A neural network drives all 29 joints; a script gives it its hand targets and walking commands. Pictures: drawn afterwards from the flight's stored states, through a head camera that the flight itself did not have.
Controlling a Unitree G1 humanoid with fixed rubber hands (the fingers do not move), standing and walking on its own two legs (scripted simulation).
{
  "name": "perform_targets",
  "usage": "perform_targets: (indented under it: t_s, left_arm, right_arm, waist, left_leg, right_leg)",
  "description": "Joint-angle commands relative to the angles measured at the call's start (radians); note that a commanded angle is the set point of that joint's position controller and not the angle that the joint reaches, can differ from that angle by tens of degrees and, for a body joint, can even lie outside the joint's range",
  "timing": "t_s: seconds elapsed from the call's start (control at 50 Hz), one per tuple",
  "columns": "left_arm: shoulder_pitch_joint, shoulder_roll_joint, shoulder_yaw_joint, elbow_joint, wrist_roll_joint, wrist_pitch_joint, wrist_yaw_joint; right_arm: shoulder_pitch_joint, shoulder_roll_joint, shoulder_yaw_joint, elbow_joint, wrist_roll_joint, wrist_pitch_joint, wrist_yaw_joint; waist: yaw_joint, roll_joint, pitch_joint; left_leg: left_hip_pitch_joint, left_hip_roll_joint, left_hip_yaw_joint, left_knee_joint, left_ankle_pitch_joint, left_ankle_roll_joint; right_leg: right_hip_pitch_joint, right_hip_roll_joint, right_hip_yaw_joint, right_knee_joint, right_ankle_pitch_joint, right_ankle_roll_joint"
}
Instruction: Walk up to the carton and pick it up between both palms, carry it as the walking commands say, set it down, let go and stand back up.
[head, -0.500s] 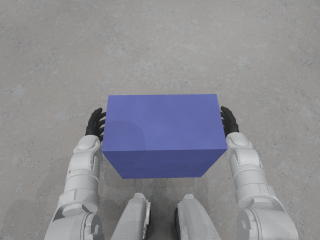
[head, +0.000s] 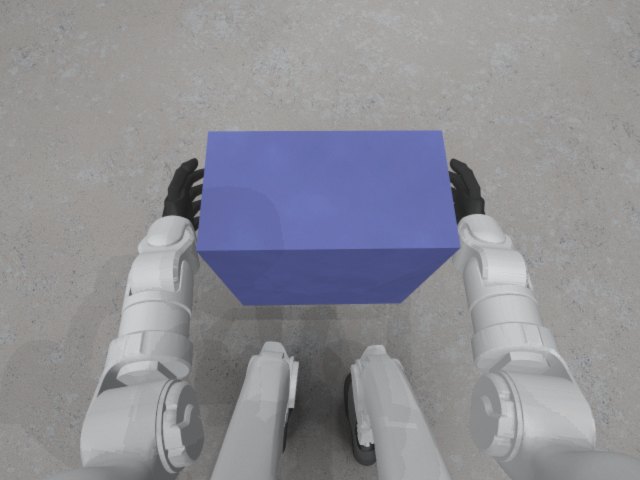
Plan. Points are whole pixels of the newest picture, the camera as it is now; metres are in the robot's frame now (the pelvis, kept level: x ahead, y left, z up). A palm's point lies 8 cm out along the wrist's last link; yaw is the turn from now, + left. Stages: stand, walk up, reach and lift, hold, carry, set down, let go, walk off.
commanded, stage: set down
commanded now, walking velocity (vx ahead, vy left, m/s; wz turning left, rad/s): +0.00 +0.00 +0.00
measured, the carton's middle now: (323, 234) +0.42 +0.01 -0.13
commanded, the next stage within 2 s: none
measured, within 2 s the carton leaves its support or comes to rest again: neither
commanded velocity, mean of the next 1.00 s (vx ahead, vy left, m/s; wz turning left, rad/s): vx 0.00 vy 0.00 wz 0.00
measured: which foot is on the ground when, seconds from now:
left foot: down 0.00-1.00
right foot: down 0.00-1.00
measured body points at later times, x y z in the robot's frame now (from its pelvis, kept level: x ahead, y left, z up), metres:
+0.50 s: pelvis -0.02 +0.00 -0.07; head +0.25 +0.01 +0.29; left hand +0.46 +0.19 -0.16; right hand +0.46 -0.18 -0.17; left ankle +0.08 +0.11 -0.57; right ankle +0.07 -0.10 -0.57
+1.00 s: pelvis -0.08 +0.01 -0.14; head +0.27 +0.02 +0.13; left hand +0.48 +0.19 -0.26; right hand +0.49 -0.17 -0.25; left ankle +0.08 +0.11 -0.57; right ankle +0.07 -0.10 -0.57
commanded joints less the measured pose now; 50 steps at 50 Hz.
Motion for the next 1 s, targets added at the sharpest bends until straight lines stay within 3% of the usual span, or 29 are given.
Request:
perform_targets:
  t_s: [0.0, 0.02, 0.1, 0.16, 0.18, 0.2, 0.24, 0.3, 0.32, 0.34, 0.36, 0.38, 0.44, 0.46, 0.48, 0.52, 0.54, 0.56, 0.58, 0.64, 0.66, 0.72, 0.78, 0.8, 0.82, 0.84, 0.86, 0.94, 0.98]
  left_arm:
    - [-0.696, -1.006, -0.553, -0.159, -0.179, -0.056, -0.248]
    - [-0.695, -0.992, -0.560, -0.177, -0.163, -0.059, -0.245]
    - [-0.703, -0.983, -0.586, -0.183, -0.185, -0.070, -0.237]
    - [-0.724, -0.947, -0.581, -0.201, -0.186, -0.076, -0.222]
    - [-0.711, -0.945, -0.566, -0.170, -0.168, -0.075, -0.217]
    - [-0.666, -0.949, -0.556, -0.127, -0.174, -0.071, -0.211]
    - [-0.716, -0.945, -0.570, -0.144, -0.183, -0.072, -0.207]
    - [-0.787, -0.923, -0.576, -0.189, -0.196, -0.089, -0.193]
    - [-0.766, -0.921, -0.593, -0.190, -0.202, -0.084, -0.192]
    - [-0.809, -0.933, -0.576, -0.196, -0.216, -0.091, -0.190]
    - [-0.832, -0.906, -0.555, -0.154, -0.205, -0.094, -0.189]
    - [-0.872, -0.917, -0.567, -0.163, -0.209, -0.090, -0.188]
    - [-0.926, -0.883, -0.582, -0.187, -0.233, -0.085, -0.178]
    - [-0.977, -0.886, -0.557, -0.178, -0.236, -0.083, -0.176]
    - [-0.995, -0.855, -0.566, -0.174, -0.232, -0.073, -0.177]
    - [-1.079, -0.835, -0.583, -0.234, -0.262, -0.067, -0.170]
    - [-1.107, -0.815, -0.579, -0.245, -0.257, -0.065, -0.165]
    - [-1.125, -0.800, -0.578, -0.245, -0.278, -0.055, -0.159]
    - [-1.122, -0.822, -0.603, -0.242, -0.301, -0.045, -0.158]
    - [-1.210, -0.721, -0.607, -0.410, -0.343, -0.016, -0.140]
    - [-1.180, -0.707, -0.651, -0.553, -0.358, -0.001, -0.127]
    - [-1.336, -0.634, -0.701, -0.683, -0.371, 0.051, -0.107]
    - [-1.325, -0.625, -0.708, -0.660, -0.382, 0.082, -0.086]
    - [-1.355, -0.602, -0.668, -0.606, -0.368, 0.077, -0.082]
    - [-1.400, -0.676, -0.718, -0.589, -0.397, 0.075, -0.090]
    - [-1.471, -0.644, -0.685, -0.549, -0.384, 0.066, -0.098]
    - [-1.479, -0.649, -0.668, -0.478, -0.373, 0.066, -0.101]
    - [-1.493, -0.717, -0.540, -0.132, -0.323, 0.041, -0.156]
    - [-1.499, -0.746, -0.486, -0.070, -0.291, 0.027, -0.180]
  right_arm:
    - [-0.733, 1.028, 0.520, -0.191, 0.132, -0.059, 0.224]
    - [-0.755, 1.049, 0.530, -0.193, 0.155, -0.065, 0.225]
    - [-0.748, 1.009, 0.543, -0.229, 0.158, -0.080, 0.214]
    - [-0.770, 0.997, 0.553, -0.221, 0.167, -0.080, 0.204]
    - [-0.767, 1.003, 0.549, -0.233, 0.173, -0.089, 0.198]
    - [-0.800, 0.977, 0.558, -0.256, 0.170, -0.090, 0.196]
    - [-0.783, 0.955, 0.531, -0.221, 0.169, -0.087, 0.189]
    - [-0.829, 0.985, 0.548, -0.216, 0.190, -0.095, 0.185]
    - [-0.855, 0.927, 0.559, -0.305, 0.197, -0.108, 0.179]
    - [-0.849, 0.954, 0.561, -0.251, 0.185, -0.094, 0.174]
    - [-0.863, 0.951, 0.528, -0.202, 0.175, -0.091, 0.173]
    - [-0.897, 0.938, 0.534, -0.199, 0.185, -0.089, 0.173]
    - [-0.993, 0.917, 0.560, -0.281, 0.219, -0.089, 0.166]
    - [-0.989, 0.934, 0.535, -0.234, 0.199, -0.076, 0.163]
    - [-1.070, 0.902, 0.548, -0.273, 0.217, -0.077, 0.158]
    - [-1.151, 0.882, 0.576, -0.329, 0.241, -0.068, 0.151]
    - [-1.165, 0.889, 0.583, -0.318, 0.246, -0.055, 0.154]
    - [-1.206, 0.868, 0.611, -0.346, 0.271, -0.051, 0.150]
    - [-1.216, 0.828, 0.609, -0.360, 0.262, -0.038, 0.152]
    - [-1.298, 0.759, 0.672, -0.482, 0.317, -0.006, 0.153]
    - [-1.311, 0.724, 0.711, -0.622, 0.355, 0.008, 0.144]
    - [-1.343, 0.705, 0.720, -0.670, 0.379, 0.053, 0.124]
    - [-1.387, 0.644, 0.687, -0.672, 0.374, 0.073, 0.112]
    - [-1.376, 0.658, 0.641, -0.573, 0.352, 0.080, 0.113]
    - [-1.389, 0.656, 0.616, -0.577, 0.340, 0.066, 0.122]
    - [-1.436, 0.658, 0.573, -0.507, 0.331, 0.069, 0.129]
    - [-1.455, 0.668, 0.568, -0.464, 0.332, 0.069, 0.135]
    - [-1.531, 0.703, 0.423, -0.198, 0.241, 0.043, 0.175]
    - [-1.560, 0.757, 0.409, -0.136, 0.235, 0.032, 0.200]
  waist:
    - [-0.026, 0.014, -1.059]
    - [0.012, 0.008, -1.071]
    - [-0.016, 0.015, -1.143]
    - [-0.006, -0.007, -1.137]
    - [0.008, 0.031, -1.142]
    - [0.004, -0.008, -1.125]
    - [-0.026, 0.018, -1.116]
    - [0.014, 0.017, -1.132]
    - [-0.035, 0.041, -1.219]
    - [-0.012, -0.006, -1.227]
    - [-0.030, -0.003, -1.138]
    - [-0.005, 0.022, -1.138]
    - [-0.015, 0.021, -1.269]
    - [-0.045, -0.021, -1.274]
    - [-0.011, -0.009, -1.305]
    - [-0.010, 0.003, -1.478]
    - [0.004, -0.035, -1.519]
    - [0.031, -0.005, -1.644]
    - [-0.005, -0.043, -1.695]
    - [0.002, -0.045, -2.051]
    - [0.006, -0.034, -2.152]
    - [-0.009, 0.008, -2.240]
    - [-0.026, 0.035, -2.136]
    - [-0.038, 0.000, -2.015]
    - [-0.073, 0.040, -1.931]
    - [-0.055, 0.047, -1.821]
    - [-0.076, 0.042, -1.797]
    - [-0.061, 0.020, -1.465]
    - [-0.019, 0.027, -1.455]
  left_leg:
    - [0.620, -0.058, 0.024, -0.111, 0.345, -0.012]
    - [0.618, -0.056, 0.035, -0.095, 0.343, -0.015]
    - [0.574, -0.062, 0.036, -0.048, 0.411, -0.019]
    - [0.549, -0.063, 0.033, -0.024, 0.393, -0.018]
    - [0.545, -0.066, 0.047, 0.001, 0.396, -0.016]
    - [0.554, -0.068, 0.024, -0.017, 0.415, -0.016]
    - [0.550, -0.070, 0.020, 0.008, 0.412, -0.016]
    - [0.514, -0.063, 0.039, 0.035, 0.373, -0.019]
    - [0.536, -0.067, 0.049, 0.069, 0.429, -0.025]
    - [0.490, -0.078, 0.047, 0.067, 0.396, -0.017]
    - [0.429, -0.070, 0.057, 0.075, 0.329, -0.018]
    - [0.444, -0.077, 0.058, 0.069, 0.292, -0.012]
    - [0.488, -0.071, 0.057, 0.111, 0.324, -0.012]
    - [0.459, -0.071, 0.071, 0.124, 0.280, -0.008]
    - [0.445, -0.072, 0.081, 0.140, 0.288, -0.001]
    - [0.488, -0.073, 0.092, 0.161, 0.288, 0.000]
    - [0.523, -0.069, 0.079, 0.152, 0.272, 0.009]
    - [0.532, -0.073, 0.113, 0.176, 0.281, -0.001]
    - [0.577, -0.066, 0.089, 0.166, 0.311, 0.003]
    - [0.817, -0.056, 0.087, 0.238, 0.468, 0.009]
    - [0.868, -0.068, 0.087, 0.274, 0.557, 0.014]
    - [0.977, -0.057, 0.067, 0.272, 0.547, 0.006]
    - [0.900, -0.049, 0.077, 0.292, 0.489, 0.005]
    - [0.832, -0.046, 0.062, 0.280, 0.402, 0.011]
    - [0.767, -0.054, 0.061, 0.268, 0.352, 0.007]
    - [0.704, -0.047, 0.065, 0.266, 0.278, 0.021]
    - [0.742, -0.030, 0.057, 0.264, 0.254, 0.021]
    - [0.507, -0.012, 0.029, 0.264, -0.031, 0.034]
    - [0.493, -0.013, 0.036, 0.277, -0.040, 0.038]
  right_leg:
    - [0.502, 0.054, -0.001, -0.116, 0.320, 0.020]
    - [0.481, 0.062, -0.003, -0.098, 0.322, 0.016]
    - [0.504, 0.066, -0.008, -0.053, 0.411, 0.023]
    - [0.461, 0.070, -0.015, -0.024, 0.382, 0.031]
    - [0.433, 0.070, -0.005, -0.005, 0.385, 0.028]
    - [0.416, 0.072, -0.019, -0.002, 0.384, 0.041]
    - [0.363, 0.072, -0.021, 0.012, 0.368, 0.039]
    - [0.369, 0.072, -0.026, 0.055, 0.345, 0.035]
    - [0.399, 0.079, -0.020, 0.064, 0.420, 0.040]
    - [0.429, 0.074, -0.025, 0.073, 0.403, 0.040]
    - [0.356, 0.076, -0.017, 0.074, 0.344, 0.047]
    - [0.352, 0.075, -0.017, 0.075, 0.294, 0.038]
    - [0.355, 0.075, -0.028, 0.127, 0.329, 0.037]
    - [0.378, 0.071, -0.022, 0.113, 0.289, 0.040]
    - [0.379, 0.070, -0.024, 0.136, 0.291, 0.042]
    - [0.470, 0.066, -0.025, 0.159, 0.285, 0.039]
    - [0.451, 0.071, -0.036, 0.176, 0.269, 0.044]
    - [0.547, 0.061, -0.020, 0.173, 0.270, 0.040]
    - [0.546, 0.066, -0.041, 0.188, 0.294, 0.042]
    - [0.673, 0.060, -0.043, 0.249, 0.433, 0.042]
    - [0.707, 0.070, -0.038, 0.269, 0.515, 0.035]
    - [0.659, 0.065, -0.066, 0.292, 0.465, 0.024]
    - [0.603, 0.052, -0.051, 0.294, 0.408, 0.016]
    - [0.532, 0.051, -0.061, 0.285, 0.324, 0.019]
    - [0.484, 0.051, -0.046, 0.280, 0.298, 0.009]
    - [0.417, 0.037, -0.041, 0.279, 0.225, 0.008]
    - [0.373, 0.036, -0.066, 0.281, 0.194, 0.011]
    - [0.205, 0.007, -0.051, 0.295, -0.026, 0.002]
    - [0.173, 0.010, -0.061, 0.320, -0.032, 0.007]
